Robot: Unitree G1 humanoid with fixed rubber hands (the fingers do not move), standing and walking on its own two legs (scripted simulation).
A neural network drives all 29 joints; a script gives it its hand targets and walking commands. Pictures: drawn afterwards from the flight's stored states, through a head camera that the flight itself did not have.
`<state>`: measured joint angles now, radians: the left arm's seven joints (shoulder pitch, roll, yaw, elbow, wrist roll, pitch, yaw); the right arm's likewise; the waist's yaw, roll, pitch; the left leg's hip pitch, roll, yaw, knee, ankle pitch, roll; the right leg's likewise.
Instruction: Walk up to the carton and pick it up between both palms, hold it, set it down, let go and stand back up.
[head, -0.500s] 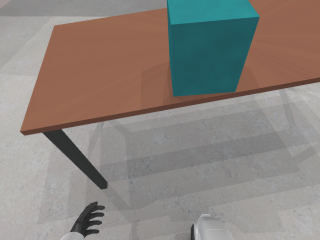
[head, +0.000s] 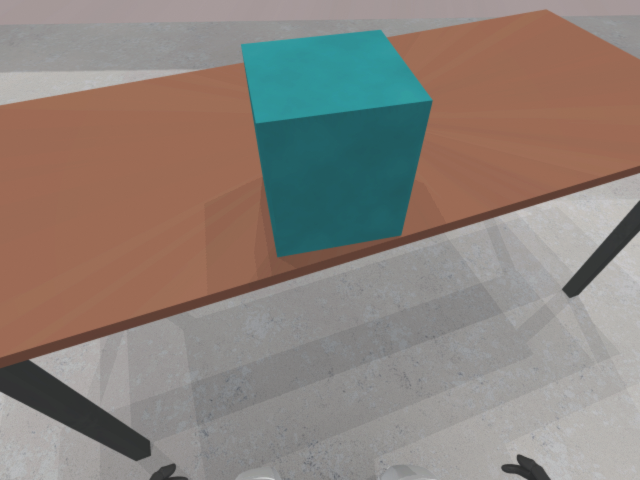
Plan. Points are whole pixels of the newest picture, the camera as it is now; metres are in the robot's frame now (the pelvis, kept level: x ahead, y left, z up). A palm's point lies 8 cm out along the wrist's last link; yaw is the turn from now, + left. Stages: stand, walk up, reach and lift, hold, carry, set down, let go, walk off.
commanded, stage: walk up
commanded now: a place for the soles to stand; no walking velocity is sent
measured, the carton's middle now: (327, 147) +0.55 +0.03 +0.09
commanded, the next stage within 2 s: none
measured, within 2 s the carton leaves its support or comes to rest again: neither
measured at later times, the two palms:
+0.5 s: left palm (186, 477) +0.13 +0.20 -0.10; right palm out of the picture +0.05 -0.28 -0.11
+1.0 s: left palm out of the picture +0.07 +0.25 -0.12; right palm out of the picture +0.01 -0.26 -0.11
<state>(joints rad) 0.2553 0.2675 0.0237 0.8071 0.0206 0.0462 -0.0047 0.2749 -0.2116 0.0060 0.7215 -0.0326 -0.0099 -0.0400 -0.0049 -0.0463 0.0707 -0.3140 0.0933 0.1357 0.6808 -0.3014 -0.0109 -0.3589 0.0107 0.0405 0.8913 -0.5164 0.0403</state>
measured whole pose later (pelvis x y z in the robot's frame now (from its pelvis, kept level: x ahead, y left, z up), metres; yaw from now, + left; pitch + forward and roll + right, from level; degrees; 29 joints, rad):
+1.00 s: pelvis +0.02 +0.00 +0.02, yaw -7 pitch -2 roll +1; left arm 0.27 0.26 -0.05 1.04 0.00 0.00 0.03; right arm 0.26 -0.25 0.03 1.04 -0.01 0.02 -0.01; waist -0.01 -0.02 0.03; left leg -0.19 0.09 0.16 0.50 -0.25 -0.03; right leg -0.22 0.03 0.13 0.53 -0.27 0.01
